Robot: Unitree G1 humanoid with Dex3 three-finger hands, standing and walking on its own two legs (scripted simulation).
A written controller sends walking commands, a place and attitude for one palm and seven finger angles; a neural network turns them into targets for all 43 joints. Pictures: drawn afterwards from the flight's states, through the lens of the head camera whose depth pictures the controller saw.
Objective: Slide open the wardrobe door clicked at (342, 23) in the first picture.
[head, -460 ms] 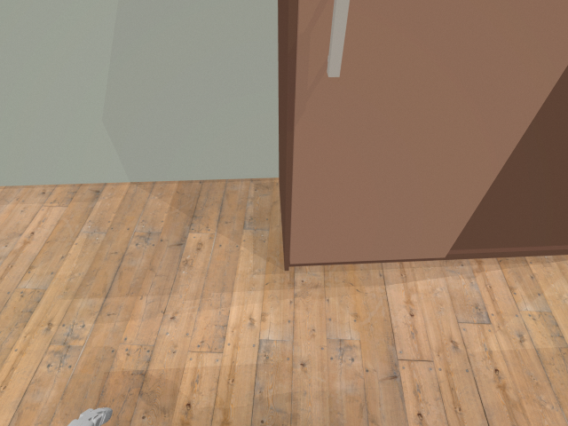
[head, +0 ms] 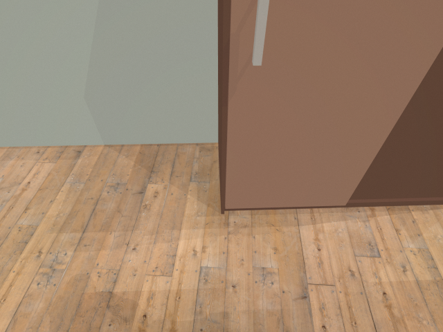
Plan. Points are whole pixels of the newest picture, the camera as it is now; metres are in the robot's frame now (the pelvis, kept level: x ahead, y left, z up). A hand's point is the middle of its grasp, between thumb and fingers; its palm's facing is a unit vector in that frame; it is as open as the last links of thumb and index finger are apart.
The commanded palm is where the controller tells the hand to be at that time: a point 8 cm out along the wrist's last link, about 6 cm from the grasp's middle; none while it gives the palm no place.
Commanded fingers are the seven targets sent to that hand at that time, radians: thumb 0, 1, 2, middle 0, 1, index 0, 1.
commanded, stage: stand and wait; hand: left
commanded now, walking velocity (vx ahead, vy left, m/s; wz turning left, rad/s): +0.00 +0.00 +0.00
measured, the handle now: (259, 26) +0.81 -0.05 +0.20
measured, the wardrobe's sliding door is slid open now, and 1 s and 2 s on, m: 0.00 0.00 0.00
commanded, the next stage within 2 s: look at it before walking up in 0.42 s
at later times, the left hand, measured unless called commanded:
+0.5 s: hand out of the picture +0.07 +0.24 -0.15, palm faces -0.02 -0.94 -0.34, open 7.4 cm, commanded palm none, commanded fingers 0.00 0.90 0.90 -0.20 -0.30 -0.20 -0.30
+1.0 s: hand out of the picture +0.07 +0.24 -0.15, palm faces -0.03 -0.94 -0.34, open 7.3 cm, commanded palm none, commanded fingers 0.00 0.90 0.90 -0.20 -0.30 -0.20 -0.30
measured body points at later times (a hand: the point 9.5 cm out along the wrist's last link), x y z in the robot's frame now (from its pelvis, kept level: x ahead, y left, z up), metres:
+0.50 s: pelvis -0.01 -0.01 +0.00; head -0.01 -0.02 +0.45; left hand +0.07 +0.28 -0.13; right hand +0.06 -0.30 -0.14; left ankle -0.01 +0.12 -0.74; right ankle -0.01 -0.12 -0.74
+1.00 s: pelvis -0.01 -0.01 +0.00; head +0.00 -0.01 +0.45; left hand +0.07 +0.29 -0.13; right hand +0.07 -0.30 -0.13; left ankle -0.01 +0.12 -0.74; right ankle -0.01 -0.12 -0.74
